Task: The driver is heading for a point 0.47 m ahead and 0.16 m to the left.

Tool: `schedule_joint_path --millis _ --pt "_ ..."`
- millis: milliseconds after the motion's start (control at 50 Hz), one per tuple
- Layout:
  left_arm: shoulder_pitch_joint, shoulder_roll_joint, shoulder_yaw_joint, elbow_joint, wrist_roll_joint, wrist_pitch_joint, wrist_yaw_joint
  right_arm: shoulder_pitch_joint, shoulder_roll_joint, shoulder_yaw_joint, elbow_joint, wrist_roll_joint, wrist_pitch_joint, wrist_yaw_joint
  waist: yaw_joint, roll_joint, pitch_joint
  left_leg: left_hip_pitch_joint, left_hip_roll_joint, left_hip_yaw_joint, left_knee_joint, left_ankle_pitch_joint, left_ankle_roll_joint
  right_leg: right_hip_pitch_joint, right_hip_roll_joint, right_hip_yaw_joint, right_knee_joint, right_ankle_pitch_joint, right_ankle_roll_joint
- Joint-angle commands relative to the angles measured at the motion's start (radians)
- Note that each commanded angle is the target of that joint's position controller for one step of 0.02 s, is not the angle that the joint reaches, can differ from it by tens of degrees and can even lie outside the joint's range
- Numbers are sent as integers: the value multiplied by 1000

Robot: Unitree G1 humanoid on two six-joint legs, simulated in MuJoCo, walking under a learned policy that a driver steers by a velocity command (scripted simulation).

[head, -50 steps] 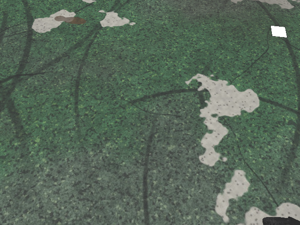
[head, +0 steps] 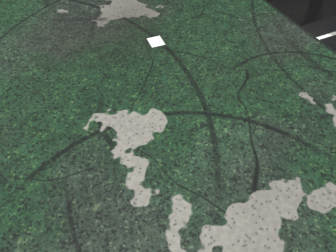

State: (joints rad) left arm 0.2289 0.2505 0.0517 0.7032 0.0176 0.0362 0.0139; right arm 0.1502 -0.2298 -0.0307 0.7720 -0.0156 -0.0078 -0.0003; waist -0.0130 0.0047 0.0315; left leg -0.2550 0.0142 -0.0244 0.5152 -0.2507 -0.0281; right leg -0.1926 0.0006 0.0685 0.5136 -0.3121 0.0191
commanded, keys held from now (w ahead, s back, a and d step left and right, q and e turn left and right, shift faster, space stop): shift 0.20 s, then w+shift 0.56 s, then w+q+shift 0.06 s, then shift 0.18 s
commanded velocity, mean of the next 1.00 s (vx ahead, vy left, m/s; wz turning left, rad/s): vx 0.51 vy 0.00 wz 0.02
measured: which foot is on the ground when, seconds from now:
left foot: down 0.00-0.94, up 0.96-1.00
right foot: down 0.00-0.46, up 0.48-0.90, down 0.92-1.00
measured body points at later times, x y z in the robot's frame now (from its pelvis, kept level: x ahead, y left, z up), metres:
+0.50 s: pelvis +0.06 +0.04 -0.01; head +0.07 +0.06 +0.44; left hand +0.12 +0.32 -0.14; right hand +0.15 -0.25 -0.11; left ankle +0.06 +0.14 -0.74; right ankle -0.03 -0.13 -0.71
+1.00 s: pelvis +0.39 +0.02 -0.02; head +0.44 +0.03 +0.43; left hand +0.58 +0.27 -0.11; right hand +0.34 -0.23 -0.15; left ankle +0.15 +0.15 -0.63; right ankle +0.49 -0.05 -0.74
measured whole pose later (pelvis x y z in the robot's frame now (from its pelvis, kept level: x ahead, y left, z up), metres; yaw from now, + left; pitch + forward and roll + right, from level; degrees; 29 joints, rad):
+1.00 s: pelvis +0.39 +0.02 -0.02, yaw +3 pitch +2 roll +0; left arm 0.04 0.25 0.02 0.73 0.01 -0.09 -0.02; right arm 0.45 -0.22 -0.03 0.98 0.02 -0.08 -0.01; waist -0.05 0.00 0.08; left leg -0.13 -0.04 -0.11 1.10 -0.48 0.02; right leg -0.49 0.03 -0.10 0.59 -0.14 -0.09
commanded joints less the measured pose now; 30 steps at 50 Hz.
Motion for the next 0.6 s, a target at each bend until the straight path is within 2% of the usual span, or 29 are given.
schedule_joint_path --millis 20,60,200,220,240,260,280,300,320,340,360,400,420,440,460,480,500,520,540,560,580,600 --pt "-41 111 24 -64 4 -37 -1 -33 -118 -31 -52 1 -7 -9 -6 -69 -36 70 23 -15 -32 113 11 -74 -67 76 -114 119 -43" --pt "-16 101 18 -49 1 -46 4 -21 -114 -31 -39 5 -3 -15 -6 -71 -29 72 26 -18 -33 117 14 -82 -61 69 -109 125 -37" --pt "3 82 10 -19 -2 -52 10 0 -112 -34 23 8 1 -26 -2 -29 -15 69 26 -20 -41 125 -2 -77 -46 59 -103 122 -39" --pt "44 99 17 -2 -8 -47 13 29 -110 -35 43 12 3 -28 8 -47 -57 62 -15 30 1 -47 0 -49 -34 57 -122 -80 -57" --pt "78 141 33 5 -19 -40 14 30 -115 -40 48 24 1 -27 28 -93 -26 -24 -54 76 76 -239 7 -51 -63 121 -169 -377 -100" --pt "124 176 42 8 -26 -42 13 -19 -119 -42 26 34 -10 -23 61 -154 35 -159 -62 97 178 -303 13 -50 -155 266 -265 -608 -162" --pt "133 214 52 12 -35 -54 14 -75 -108 -39 -10 53 -29 -16 73 -228 107 -252 -34 79 297 -254 36 -70 -274 446 -365 -709 -236" --pt "127 207 50 12 -38 -72 16 -118 -126 -45 -36 66 -49 -11 79 -229 164 -357 23 10 379 -267 65 -65 -339 541 -411 -647 -277" --pt "107 180 43 7 -38 -91 17 -126 -129 -46 -46 70 -70 -3 68 -206 172 -444 65 -25 404 -252 89 4 -360 544 -407 -535 -281" --pt "82 158 37 -2 -39 -102 14 -108 -119 -43 -41 67 -86 6 55 -176 136 -461 90 -33 369 -230 106 65 -347 492 -389 -433 -260" --pt "59 158 38 -9 -46 -104 9 -80 -109 -37 -32 63 -97 16 41 -164 94 -392 96 -22 275 -205 116 69 -318 408 -373 -341 -232" --pt "1 174 42 -23 -52 -100 -1 22 -104 -37 20 51 -106 28 -11 -164 14 -77 29 73 116 -100 98 -61 -205 216 -329 -215 -187" --pt "-21 169 41 -28 -50 -95 -3 125 -107 -43 66 48 -105 29 -62 -140 -16 94 -19 141 68 18 73 -150 -167 152 -270 -231 -179" --pt "-20 191 56 0 36 -85 -20 266 -122 -52 102 -31 -61 39 -129 -46 -41 283 -100 231 -1 -50 55 -248 -87 79 -157 -327 -179" --pt "-49 134 44 -6 48 -91 -23 430 -162 -69 147 -45 -54 32 -212 98 -50 507 -21 107 -12 -126 62 -444 -14 7 152 -224 -164" --pt "-159 -10 3 -62 52 -106 -17 580 -244 -73 146 -60 -61 21 -274 337 -80 504 261 -345 -170 -522 99 -622 79 1 612 -300 -142" --pt "-96 -26 -3 -113 14 -116 -24 431 -256 -61 106 -51 -55 17 -147 317 -24 393 383 -826 -435 -778 202 -804 127 130 748 -196 -151" --pt "-109 38 6 -110 13 -115 -30 289 -250 -66 66 -35 -55 17 -66 131 75 314 433 -788 -438 -797 238 -865 -2 116 790 -46 -148" --pt "-92 89 15 -85 28 -115 -42 221 -218 -61 46 -22 -65 19 -31 29 60 260 375 -638 -393 -650 219 -794 -65 64 739 59 -128" --pt "-54 103 19 -54 38 -110 -53 201 -192 -52 43 -18 -73 21 -5 14 31 211 298 -493 -390 -536 196 -694 -96 36 676 93 -101" --pt "-42 103 19 -38 46 -99 -66 205 -162 -42 48 -18 -80 18 -2 48 27 172 242 -398 -415 -455 184 -637 -106 3 654 122 -78" --pt "-54 91 15 -40 44 -87 -77 235 -139 -34 68 -16 -89 16 -7 82 41 152 214 -337 -439 -387 187 -623 -107 -20 649 164 -63"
